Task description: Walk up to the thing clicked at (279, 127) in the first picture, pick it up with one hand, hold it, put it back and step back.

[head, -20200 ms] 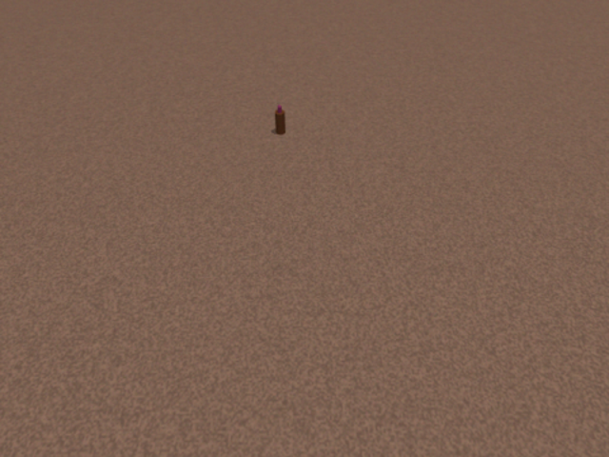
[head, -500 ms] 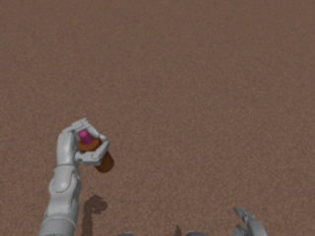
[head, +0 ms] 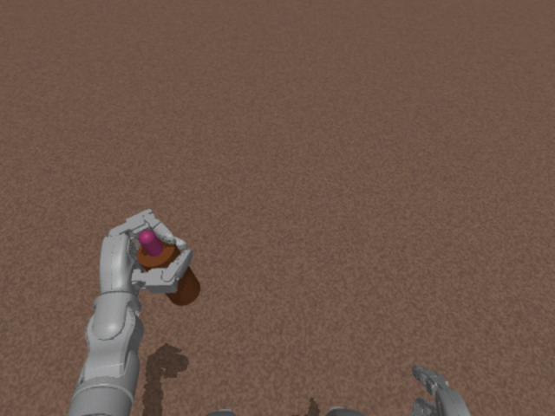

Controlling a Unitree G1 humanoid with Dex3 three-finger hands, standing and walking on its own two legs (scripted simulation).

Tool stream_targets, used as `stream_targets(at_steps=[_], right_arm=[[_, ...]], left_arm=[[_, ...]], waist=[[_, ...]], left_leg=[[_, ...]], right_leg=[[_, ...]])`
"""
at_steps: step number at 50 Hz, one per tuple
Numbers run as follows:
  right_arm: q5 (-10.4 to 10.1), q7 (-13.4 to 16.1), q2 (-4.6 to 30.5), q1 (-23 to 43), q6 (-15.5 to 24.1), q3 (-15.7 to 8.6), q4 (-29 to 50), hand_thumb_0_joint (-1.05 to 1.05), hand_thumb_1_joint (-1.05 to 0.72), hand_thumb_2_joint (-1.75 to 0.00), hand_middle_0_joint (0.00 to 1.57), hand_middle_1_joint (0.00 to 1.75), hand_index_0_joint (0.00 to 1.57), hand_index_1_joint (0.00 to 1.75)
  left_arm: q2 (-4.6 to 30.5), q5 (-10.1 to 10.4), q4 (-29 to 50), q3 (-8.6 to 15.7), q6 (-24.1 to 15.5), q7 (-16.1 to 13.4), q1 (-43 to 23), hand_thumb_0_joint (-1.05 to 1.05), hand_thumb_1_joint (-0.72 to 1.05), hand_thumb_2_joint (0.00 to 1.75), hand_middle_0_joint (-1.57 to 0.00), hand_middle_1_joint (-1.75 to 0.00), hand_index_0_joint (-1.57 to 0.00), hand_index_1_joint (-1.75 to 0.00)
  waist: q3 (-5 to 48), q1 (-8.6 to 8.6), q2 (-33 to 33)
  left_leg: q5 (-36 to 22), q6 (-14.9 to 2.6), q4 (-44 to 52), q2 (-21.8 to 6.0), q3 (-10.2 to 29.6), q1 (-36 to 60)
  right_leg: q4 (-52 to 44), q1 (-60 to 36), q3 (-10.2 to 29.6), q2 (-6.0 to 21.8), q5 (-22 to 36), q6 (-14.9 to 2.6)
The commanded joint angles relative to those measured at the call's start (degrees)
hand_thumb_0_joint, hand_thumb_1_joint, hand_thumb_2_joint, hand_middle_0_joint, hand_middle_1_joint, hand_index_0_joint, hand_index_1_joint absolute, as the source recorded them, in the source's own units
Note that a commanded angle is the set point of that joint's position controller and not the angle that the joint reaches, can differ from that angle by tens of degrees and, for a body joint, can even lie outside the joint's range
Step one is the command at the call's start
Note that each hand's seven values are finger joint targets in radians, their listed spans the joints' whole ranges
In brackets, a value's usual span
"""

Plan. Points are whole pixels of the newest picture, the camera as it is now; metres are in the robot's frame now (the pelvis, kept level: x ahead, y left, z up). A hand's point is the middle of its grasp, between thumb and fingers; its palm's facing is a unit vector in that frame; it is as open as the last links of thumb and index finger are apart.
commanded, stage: hold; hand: left
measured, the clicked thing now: (167, 265) +0.33 +0.17 +0.01
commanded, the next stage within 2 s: crouch in 0.26 s
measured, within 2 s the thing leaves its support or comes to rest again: neither
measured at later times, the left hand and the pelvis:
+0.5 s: hand (167, 255) +0.33 +0.17 +0.04, palm faces +0.11 -0.99 -0.01, open 6.0 cm; pelvis -0.01 +0.00 +0.00, yaw +0 degrees
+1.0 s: hand (189, 292) +0.37 +0.18 -0.18, palm faces +0.13 -0.99 -0.01, open 6.0 cm; pelvis -0.03 +0.00 -0.16, yaw -1 degrees
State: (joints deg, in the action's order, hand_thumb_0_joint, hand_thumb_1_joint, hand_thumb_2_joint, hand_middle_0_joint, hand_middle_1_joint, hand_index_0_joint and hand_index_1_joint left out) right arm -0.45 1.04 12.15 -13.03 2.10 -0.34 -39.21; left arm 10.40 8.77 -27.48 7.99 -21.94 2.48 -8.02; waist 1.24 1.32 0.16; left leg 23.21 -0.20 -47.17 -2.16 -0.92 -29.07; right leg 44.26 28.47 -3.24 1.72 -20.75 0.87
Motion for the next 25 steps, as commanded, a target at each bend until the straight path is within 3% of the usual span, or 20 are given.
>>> stream_targets(at_steps=[1,4,5,8,10,12,17,18,19,22,24,25], right_arm=[[0.1,0.5,7.9,1.3,2.5,-2.9,7.4,0.0,-0.9,-0.9,0.2,0.3,0.2,0.3],[0.1,0.5,8.0,1.7,2.6,-2.8,7.6,0.0,-0.9,-0.9,0.2,0.3,0.2,0.3],[0.1,0.6,8.2,1.2,2.5,-3.0,7.3,0.0,-0.9,-0.9,0.2,0.3,0.2,0.3],[0.0,0.5,8.2,2.0,2.6,-2.8,7.4,0.0,-0.9,-0.9,0.2,0.3,0.2,0.3],[0.1,0.6,8.2,1.5,2.8,-2.9,7.4,0.0,-0.9,-0.9,0.2,0.3,0.2,0.3],[0.0,0.7,8.0,1.6,2.8,-2.7,7.4,0.0,-0.9,-0.9,0.2,0.3,0.2,0.3],[0.0,0.6,7.8,1.3,2.7,-2.7,7.1,0.0,-0.9,-0.9,0.2,0.3,0.2,0.3],[0.0,0.6,8.0,1.5,2.6,-2.8,7.4,0.0,-0.89,-0.91,0.2,0.3,0.2,0.3],[0.2,0.5,7.9,1.3,2.7,-2.7,7.2,0.0,-0.88,-0.9,0.2,0.3,0.2,0.3],[0.2,0.2,8.2,1.3,2.7,-3.1,6.9,0.0,-0.89,-0.9,0.2,0.3,0.2,0.3],[0.4,-0.1,8.2,1.4,2.7,-3.2,6.8,0.0,-0.89,-0.9,0.2,0.3,0.2,0.3],[0.4,-0.2,8.3,1.5,2.9,-3.1,6.5,0.0,-0.89,-0.9,0.2,0.3,0.2,0.3]], left_arm=[[8.4,1.0,15.5,3.5,-5.1,-0.1,-19.5,0.0,0.46,1.25,-1.32,-1.42,-1.33,-1.42],[6.4,1.2,16.3,1.5,-5.4,0.1,-19.3,0.0,0.43,1.26,-1.32,-1.43,-1.34,-1.43],[7.3,1.2,14.9,2.8,-5.0,0.0,-18.9,0.0,0.44,1.25,-1.32,-1.42,-1.33,-1.42],[7.4,1.1,15.3,2.5,-5.0,-0.3,-19.3,0.0,0.44,1.27,-1.32,-1.43,-1.33,-1.43],[6.8,1.0,16.3,1.5,-4.9,-0.1,-19.4,0.0,0.45,1.26,-1.32,-1.43,-1.33,-1.43],[5.6,1.1,14.3,0.8,-4.2,-0.2,-17.7,0.0,0.46,1.26,-1.32,-1.42,-1.33,-1.42],[8.5,0.7,14.9,3.5,-4.4,-1.0,-19.5,0.0,0.45,1.24,-1.31,-1.41,-1.32,-1.41],[6.2,0.6,13.9,1.5,-4.2,-0.9,-19.0,0.0,0.48,1.26,-1.3,-1.39,-1.3,-1.4],[6.1,0.6,13.5,1.2,-4.3,-0.6,-18.6,0.0,0.43,1.23,-1.26,-1.33,-1.27,-1.33],[7.3,0.3,11.4,2.7,-4.7,-0.8,-19.1,0.0,0.47,1.27,-1.26,-1.36,-1.27,-1.36],[6.2,0.4,9.4,2.3,-5.4,-0.5,-19.4,0.0,0.47,1.26,-1.26,-1.37,-1.27,-1.36],[6.0,0.5,7.8,2.6,-5.8,-0.5,-19.5,0.0,0.46,1.26,-1.26,-1.37,-1.28,-1.37]], waist=[[17.2,-0.11,2.1],[16.6,0.21,2.9],[17.5,0.29,1.4],[15.3,-0.05,1.9],[18.2,0.07,3.1],[15.7,0.43,1.5],[16.0,-0.39,2.4],[14.6,0.16,1.5],[14.9,0.23,1.7],[14.0,0.15,0.9],[14.2,0.67,0.5],[11.7,0.65,0.5]], left_leg=[[-12.8,0.1,7.3,1.4,1.1,6.2],[-12.7,0.4,7.7,1.2,1.3,7.2],[-13.6,0.23,7.4,1.2,1.3,7.2],[-11.5,0.28,8.0,1.2,1.3,5.9],[-12.7,0.53,7.9,1.1,1.5,8.1],[-12.9,0.33,7.8,1.1,1.5,6.6],[-12.5,0.29,7.8,1.3,1.2,5.9],[-12.2,0.38,8.3,1.0,1.4,6.0],[-12.5,0.4,8.0,1.0,1.5,5.7],[-9.5,0.11,7.7,1.1,1.5,3.8],[-8.7,0.03,7.0,1.2,1.6,3.0],[-7.7,0.07,6.7,1.0,1.8,1.3]], right_leg=[[-5.1,-7.6,0.2,-1.7,13.3,-1.57],[-4.9,-6.6,-0.1,-1.9,12.9,-1.69],[-5.0,-7.4,-0.1,-1.9,13.9,-1.59],[-5.3,-6.5,0.0,-1.9,12.0,-1.73],[-5.0,-6.7,-0.1,-2.0,12.6,-1.82],[-5.2,-6.2,-0.2,-2.1,13.0,-1.67],[-5.2,-7.1,0.1,-1.8,12.7,-1.73],[-5.2,-6.4,-0.2,-2.0,12.3,-1.78],[-4.8,-6.3,-0.2,-2.1,12.4,-1.79],[-4.8,-4.9,-0.1,-1.9,10.1,-1.74],[-4.2,-3.7,0.0,-1.9,9.6,-1.73],[-3.4,-1.9,-0.1,-1.9,8.6,-1.75]])
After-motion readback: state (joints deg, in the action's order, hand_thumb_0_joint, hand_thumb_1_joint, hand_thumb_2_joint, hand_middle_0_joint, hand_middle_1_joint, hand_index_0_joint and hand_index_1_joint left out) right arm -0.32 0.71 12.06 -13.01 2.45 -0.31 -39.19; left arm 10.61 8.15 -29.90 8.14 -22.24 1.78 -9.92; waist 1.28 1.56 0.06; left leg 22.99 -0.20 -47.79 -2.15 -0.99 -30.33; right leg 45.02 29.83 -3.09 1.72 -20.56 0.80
